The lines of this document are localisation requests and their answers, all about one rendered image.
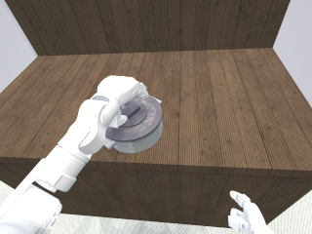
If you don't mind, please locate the right robot forearm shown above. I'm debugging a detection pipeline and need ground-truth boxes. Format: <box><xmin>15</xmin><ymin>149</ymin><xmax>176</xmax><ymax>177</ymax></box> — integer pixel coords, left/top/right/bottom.
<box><xmin>249</xmin><ymin>224</ymin><xmax>274</xmax><ymax>234</ymax></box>

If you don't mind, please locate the left robot hand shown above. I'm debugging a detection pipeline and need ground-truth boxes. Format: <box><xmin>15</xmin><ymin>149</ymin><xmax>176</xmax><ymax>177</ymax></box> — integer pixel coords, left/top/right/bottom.
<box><xmin>97</xmin><ymin>75</ymin><xmax>149</xmax><ymax>129</ymax></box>

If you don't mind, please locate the knob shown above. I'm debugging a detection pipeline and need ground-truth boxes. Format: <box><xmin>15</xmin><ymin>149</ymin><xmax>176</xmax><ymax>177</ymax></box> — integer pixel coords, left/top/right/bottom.
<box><xmin>120</xmin><ymin>101</ymin><xmax>140</xmax><ymax>119</ymax></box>

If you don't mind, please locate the right robot hand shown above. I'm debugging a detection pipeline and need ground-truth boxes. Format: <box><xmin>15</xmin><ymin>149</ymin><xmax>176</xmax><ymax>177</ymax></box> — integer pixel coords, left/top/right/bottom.
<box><xmin>228</xmin><ymin>190</ymin><xmax>266</xmax><ymax>234</ymax></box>

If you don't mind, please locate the pot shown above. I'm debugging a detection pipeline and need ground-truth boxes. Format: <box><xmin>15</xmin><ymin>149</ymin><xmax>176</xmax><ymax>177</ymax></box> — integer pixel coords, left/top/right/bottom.
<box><xmin>103</xmin><ymin>97</ymin><xmax>163</xmax><ymax>154</ymax></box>

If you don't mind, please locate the table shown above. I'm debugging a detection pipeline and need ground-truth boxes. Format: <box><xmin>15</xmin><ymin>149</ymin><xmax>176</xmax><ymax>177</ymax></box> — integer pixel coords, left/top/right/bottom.
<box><xmin>0</xmin><ymin>0</ymin><xmax>312</xmax><ymax>229</ymax></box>

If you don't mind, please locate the lid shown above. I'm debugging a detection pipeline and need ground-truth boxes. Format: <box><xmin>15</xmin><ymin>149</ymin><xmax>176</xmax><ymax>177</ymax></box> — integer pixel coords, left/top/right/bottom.
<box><xmin>105</xmin><ymin>96</ymin><xmax>163</xmax><ymax>142</ymax></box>

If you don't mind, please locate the left robot forearm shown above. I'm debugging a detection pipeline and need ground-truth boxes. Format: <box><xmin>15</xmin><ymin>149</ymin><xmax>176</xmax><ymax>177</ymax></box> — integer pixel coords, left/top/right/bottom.
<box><xmin>0</xmin><ymin>92</ymin><xmax>119</xmax><ymax>220</ymax></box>

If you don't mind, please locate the left robot upper arm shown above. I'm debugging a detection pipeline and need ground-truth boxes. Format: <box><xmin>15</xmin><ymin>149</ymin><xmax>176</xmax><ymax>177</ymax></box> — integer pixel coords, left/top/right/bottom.
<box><xmin>0</xmin><ymin>183</ymin><xmax>62</xmax><ymax>234</ymax></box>

